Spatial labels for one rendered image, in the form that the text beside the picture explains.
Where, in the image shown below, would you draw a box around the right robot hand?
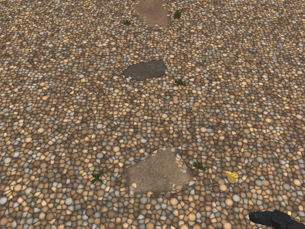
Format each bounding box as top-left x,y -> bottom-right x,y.
249,209 -> 305,229

